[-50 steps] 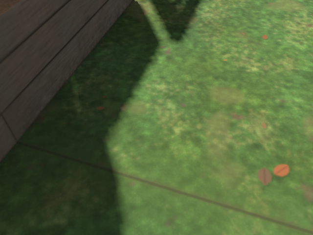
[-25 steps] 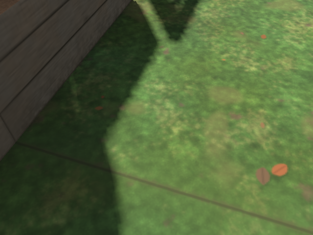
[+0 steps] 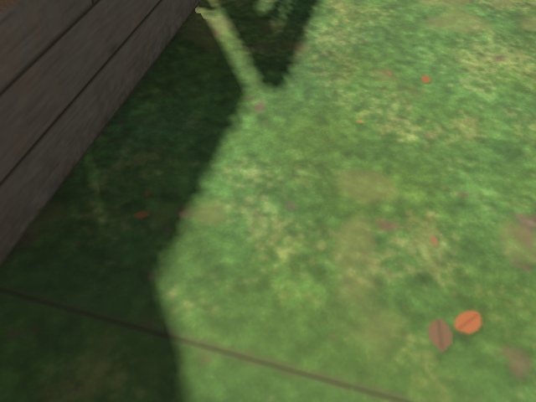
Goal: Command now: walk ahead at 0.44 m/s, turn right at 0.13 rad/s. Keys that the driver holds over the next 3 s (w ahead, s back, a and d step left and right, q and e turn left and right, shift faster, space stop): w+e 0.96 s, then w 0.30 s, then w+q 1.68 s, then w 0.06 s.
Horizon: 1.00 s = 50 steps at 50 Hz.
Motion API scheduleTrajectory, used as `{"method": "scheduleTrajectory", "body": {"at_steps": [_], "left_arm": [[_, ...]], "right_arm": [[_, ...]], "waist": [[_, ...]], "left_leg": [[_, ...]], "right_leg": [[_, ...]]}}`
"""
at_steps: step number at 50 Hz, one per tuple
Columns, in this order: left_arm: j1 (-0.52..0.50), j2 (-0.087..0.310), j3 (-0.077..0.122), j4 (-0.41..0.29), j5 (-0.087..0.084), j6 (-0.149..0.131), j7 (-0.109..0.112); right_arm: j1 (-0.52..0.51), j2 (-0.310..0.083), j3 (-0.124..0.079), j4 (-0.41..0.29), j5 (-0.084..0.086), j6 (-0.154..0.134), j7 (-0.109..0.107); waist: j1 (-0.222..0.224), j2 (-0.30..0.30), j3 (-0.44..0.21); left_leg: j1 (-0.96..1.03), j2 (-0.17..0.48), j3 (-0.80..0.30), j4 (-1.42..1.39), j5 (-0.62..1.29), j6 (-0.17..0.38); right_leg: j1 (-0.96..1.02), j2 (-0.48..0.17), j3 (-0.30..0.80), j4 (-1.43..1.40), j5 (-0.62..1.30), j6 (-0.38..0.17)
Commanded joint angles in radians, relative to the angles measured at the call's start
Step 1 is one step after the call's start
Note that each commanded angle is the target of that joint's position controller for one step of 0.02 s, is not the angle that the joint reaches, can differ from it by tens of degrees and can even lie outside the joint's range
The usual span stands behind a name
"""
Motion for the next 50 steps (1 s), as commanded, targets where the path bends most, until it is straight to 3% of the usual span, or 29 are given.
{"method": "scheduleTrajectory", "body": {"at_steps": [1,5,7,9,10,11,12,13,14,15,16,17,18,20,23,27,29,32,34,35,36,37,38,39,40,42,43,44,50], "left_arm": [[-0.177,-0.008,-0.016,-0.106,-0.002,-0.005,-0.010],[-0.264,0.004,-0.022,-0.152,-0.011,0.003,-0.028],[-0.273,0.022,-0.016,-0.170,-0.010,0.000,-0.042],[-0.203,0.060,0.005,-0.166,-0.005,-0.001,-0.050],[-0.084,0.095,0.026,-0.138,-0.007,0.002,-0.051],[0.071,0.140,0.055,-0.094,-0.010,0.011,-0.046],[0.219,0.214,0.081,-0.072,-0.005,0.022,-0.029],[0.234,0.252,0.081,-0.074,0.002,0.021,-0.032],[0.231,0.169,0.062,-0.069,0.006,0.015,-0.026],[0.169,0.143,0.054,-0.079,0.011,0.004,-0.023],[0.085,0.124,0.047,-0.104,0.011,-0.007,-0.026],[0.027,0.107,0.041,-0.124,0.019,-0.013,-0.029],[-0.002,0.094,0.036,-0.137,0.029,-0.016,-0.027],[0.003,0.092,0.034,-0.140,0.017,-0.013,-0.018],[0.074,0.136,0.045,-0.134,0.013,-0.010,0.010],[0.157,0.154,0.054,-0.127,0.002,0.007,0.028],[0.195,0.151,0.054,-0.116,-0.003,0.013,0.030],[0.221,0.139,0.053,-0.114,-0.005,0.026,0.037],[0.209,0.146,0.057,-0.126,0.002,0.034,0.042],[0.196,0.127,0.051,-0.137,0.005,0.036,0.041],[0.184,0.077,0.031,-0.155,0.015,0.031,0.034],[0.273,0.018,0.015,-0.180,0.002,0.022,0.032],[0.329,0.050,0.008,-0.198,-0.014,0.016,0.029],[0.278,0.145,0.031,-0.185,-0.023,0.021,0.030],[0.199,0.159,0.037,-0.198,-0.014,0.028,0.031],[0.141,0.124,0.044,-0.216,0.004,0.036,0.030],[0.163,0.100,0.041,-0.224,-0.004,0.042,0.024],[0.165,0.077,0.036,-0.229,-0.006,0.049,0.021],[0.056,0.037,0.022,-0.295,0.004,0.047,0.006]], "right_arm": [[0.001,-0.175,-0.024,-0.051,-0.006,-0.003,-0.022],[0.048,-0.187,-0.031,-0.037,0.005,-0.008,-0.026],[0.033,-0.194,-0.037,-0.045,0.008,-0.002,-0.026],[0.002,-0.224,-0.048,-0.066,0.000,0.011,-0.030],[-0.015,-0.234,-0.052,-0.079,-0.007,0.023,-0.033],[-0.028,-0.235,-0.050,-0.097,-0.012,0.033,-0.037],[-0.015,-0.214,-0.038,-0.132,-0.027,0.027,-0.038],[0.095,-0.054,0.008,-0.157,-0.027,-0.006,-0.011],[-0.030,-0.151,-0.014,-0.172,0.014,-0.052,0.002],[-0.121,-0.203,-0.029,-0.218,0.045,-0.076,0.005],[-0.162,-0.215,-0.032,-0.228,0.038,-0.088,-0.005],[-0.167,-0.218,-0.043,-0.230,0.022,-0.085,-0.015],[-0.146,-0.214,-0.048,-0.237,0.013,-0.070,-0.019],[-0.143,-0.187,-0.051,-0.258,0.000,-0.043,-0.023],[-0.275,-0.174,-0.050,-0.323,-0.021,-0.025,-0.032],[-0.442,-0.139,-0.035,-0.383,-0.011,-0.035,-0.021],[-0.488,-0.150,-0.035,-0.407,0.003,-0.038,-0.013],[-0.511,-0.193,-0.045,-0.433,0.010,-0.050,0.002],[-0.463,-0.220,-0.055,-0.429,0.014,-0.062,0.007],[-0.371,-0.241,-0.068,-0.408,0.011,-0.067,0.003],[-0.229,-0.285,-0.083,-0.390,-0.007,-0.072,-0.004],[-0.091,-0.365,-0.105,-0.375,-0.025,-0.061,-0.013],[-0.061,-0.339,-0.104,-0.352,-0.004,-0.045,-0.003],[-0.120,-0.239,-0.078,-0.379,0.004,-0.039,-0.004],[-0.170,-0.205,-0.068,-0.390,0.002,-0.030,-0.006],[-0.240,-0.167,-0.054,-0.385,-0.009,-0.025,-0.002],[-0.251,-0.177,-0.056,-0.378,-0.014,-0.027,-0.001],[-0.251,-0.176,-0.059,-0.372,-0.008,-0.032,0.001],[-0.212,-0.228,-0.080,-0.333,-0.001,-0.033,0.000]], "waist": [[-0.013,0.116,0.135],[-0.019,0.123,0.164],[0.006,0.118,0.148],[0.064,0.149,0.062],[0.127,0.166,-0.016],[0.201,0.154,-0.102],[0.238,0.029,-0.201],[0.125,-0.226,-0.342],[0.185,-0.123,-0.303],[0.164,-0.093,-0.153],[0.121,0.041,-0.085],[0.077,0.081,-0.044],[0.039,0.061,-0.038],[0.014,0.031,-0.008],[0.045,0.013,0.041],[0.114,-0.014,0.040],[0.134,-0.027,0.028],[0.127,-0.039,0.011],[0.090,-0.071,-0.004],[0.041,-0.074,-0.046],[-0.026,-0.032,-0.172],[-0.026,0.176,-0.326],[-0.003,0.377,-0.361],[-0.018,0.229,-0.220],[-0.020,0.139,-0.110],[0.020,0.102,0.006],[0.045,0.154,0.012],[0.047,0.156,0.015],[0.031,0.092,0.025]], "left_leg": [[-0.062,0.212,-0.094,-0.145,0.309,0.117],[-0.026,0.255,-0.018,-0.170,0.326,0.110],[0.054,0.280,0.022,-0.111,0.480,0.092],[0.120,0.294,0.056,0.042,0.859,0.067],[0.123,0.283,0.079,0.206,1.014,0.051],[0.039,0.251,0.103,0.428,1.032,0.023],[-0.231,0.203,0.108,0.748,0.711,-0.008],[-0.630,-0.023,0.001,1.106,-0.229,-0.061],[-0.736,0.005,-0.169,1.214,-0.253,-0.021],[-0.803,0.050,-0.156,1.201,-0.166,0.003],[-0.750,0.098,-0.152,1.129,-0.078,0.010],[-0.686,0.125,-0.148,1.054,-0.041,0.002],[-0.615,0.150,-0.159,1.013,-0.028,-0.006],[-0.579,0.166,-0.142,0.907,-0.029,-0.037],[-0.611,0.147,-0.102,0.696,0.120,-0.092],[-0.524,0.072,-0.081,0.365,0.377,-0.102],[-0.496,0.053,-0.093,0.309,0.405,-0.103],[-0.499,0.044,-0.130,0.231,0.315,-0.084],[-0.431,0.040,-0.125,0.205,0.217,-0.054],[-0.300,0.042,-0.110,0.164,0.212,-0.023],[-0.057,0.150,-0.193,0.199,0.194,0.038],[0.316,0.369,-0.533,0.180,0.057,0.169],[0.388,0.486,-0.844,0.095,-0.138,0.233],[0.272,0.448,-0.736,0.074,-0.234,0.190],[0.136,0.396,-0.567,0.060,-0.150,0.146],[-0.064,0.299,-0.363,-0.006,0.054,0.107],[-0.115,0.294,-0.312,-0.031,0.093,0.115],[-0.140,0.286,-0.266,-0.056,0.133,0.129],[-0.111,0.273,-0.062,-0.097,0.336,0.148]], "right_leg": [[-0.091,0.009,-0.035,-0.210,0.135,0.021],[-0.018,0.035,-0.042,-0.353,0.200,-0.022],[0.001,0.052,-0.043,-0.389,0.168,-0.063],[0.119,0.107,-0.082,-0.367,0.097,-0.102],[0.251,0.148,-0.104,-0.358,0.066,-0.122],[0.464,0.175,-0.100,-0.385,0.072,-0.151],[0.762,0.015,0.168,-0.391,0.004,-0.209],[1.053,-0.238,0.767,-0.557,-0.292,-0.403],[1.022,-0.219,0.843,-0.687,-0.323,-0.358],[0.894,-0.197,0.698,-0.706,-0.229,-0.316],[0.724,-0.157,0.575,-0.724,-0.086,-0.292],[0.587,-0.122,0.487,-0.736,0.027,-0.282],[0.500,-0.092,0.433,-0.755,0.086,-0.277],[0.398,-0.065,0.365,-0.783,0.122,-0.278],[0.309,-0.025,0.299,-0.806,0.133,-0.269],[0.293,0.031,0.257,-0.766,0.082,-0.198],[0.333,0.013,0.296,-0.738,0.051,-0.186],[0.467,-0.027,0.390,-0.635,0.043,-0.174],[0.509,-0.044,0.438,-0.563,0.097,-0.162],[0.494,-0.009,0.427,-0.485,0.148,-0.139],[0.410,0.046,0.369,-0.271,0.127,-0.108],[0.100,0.187,0.217,0.055,-0.127,-0.030],[-0.112,0.167,0.181,0.252,-0.456,-0.015],[-0.178,0.101,0.204,0.337,-0.381,-0.007],[-0.172,0.065,0.163,0.342,-0.295,0.001],[-0.111,0.009,0.149,0.252,-0.190,0.002],[-0.074,-0.008,0.135,0.237,-0.164,0.007],[-0.065,-0.020,0.120,0.224,-0.151,0.014],[-0.092,-0.025,0.100,-0.048,0.073,0.030]]}}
